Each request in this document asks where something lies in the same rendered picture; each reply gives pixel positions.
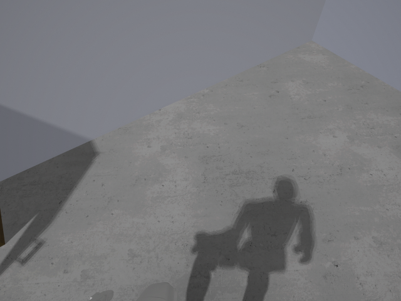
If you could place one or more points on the robot left thigh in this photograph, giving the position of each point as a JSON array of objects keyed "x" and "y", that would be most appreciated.
[{"x": 159, "y": 292}]

